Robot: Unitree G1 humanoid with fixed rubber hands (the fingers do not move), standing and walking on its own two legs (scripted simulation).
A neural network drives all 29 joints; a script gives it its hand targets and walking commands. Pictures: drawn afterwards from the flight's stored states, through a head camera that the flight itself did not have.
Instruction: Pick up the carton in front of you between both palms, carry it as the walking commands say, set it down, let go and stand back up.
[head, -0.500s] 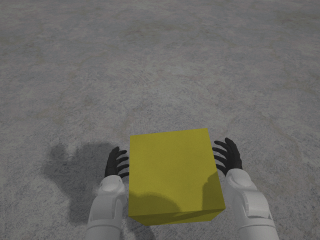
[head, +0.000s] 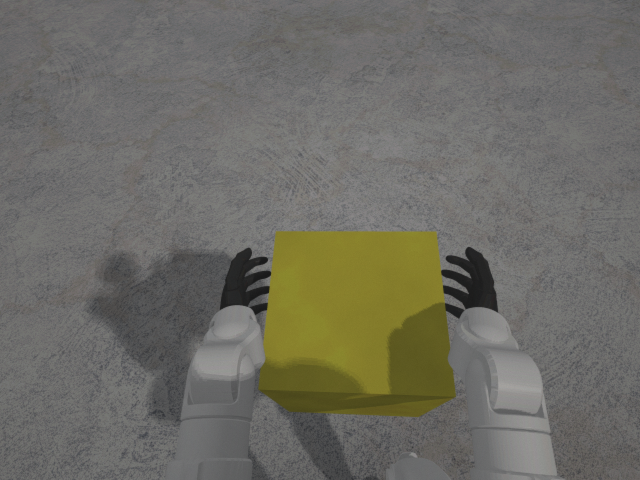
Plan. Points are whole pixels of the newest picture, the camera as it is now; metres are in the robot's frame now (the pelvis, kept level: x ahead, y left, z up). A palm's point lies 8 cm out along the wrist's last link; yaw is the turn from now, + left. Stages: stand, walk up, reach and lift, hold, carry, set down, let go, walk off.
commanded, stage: carry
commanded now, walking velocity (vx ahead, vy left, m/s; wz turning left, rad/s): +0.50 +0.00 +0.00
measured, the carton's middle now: (353, 332) +0.33 -0.03 -0.09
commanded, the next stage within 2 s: none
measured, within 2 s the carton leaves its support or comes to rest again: neither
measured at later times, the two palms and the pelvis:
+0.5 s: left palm (167, 133) +0.62 +0.24 +0.06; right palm (347, 99) +0.65 -0.04 +0.08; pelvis +0.39 +0.07 -0.03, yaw +3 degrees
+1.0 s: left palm (181, 28) +0.95 +0.27 +0.05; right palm (315, 1) +1.01 -0.01 +0.07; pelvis +0.74 +0.09 -0.02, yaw +8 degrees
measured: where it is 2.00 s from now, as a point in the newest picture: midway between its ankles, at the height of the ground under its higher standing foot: (276, 165)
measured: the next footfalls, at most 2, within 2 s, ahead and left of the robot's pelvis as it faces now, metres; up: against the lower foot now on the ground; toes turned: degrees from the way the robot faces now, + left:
right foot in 0.18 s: +0.30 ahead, -0.10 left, +0.00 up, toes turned -4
left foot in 0.44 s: +0.45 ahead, +0.18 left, +0.00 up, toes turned +10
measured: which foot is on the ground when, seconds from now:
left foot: down 0.00-0.20, up 0.22-0.42, down 0.44-0.84, up 0.86-1.00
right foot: up 0.00-0.16, down 0.18-0.48, up 0.50-0.84, down 0.86-1.00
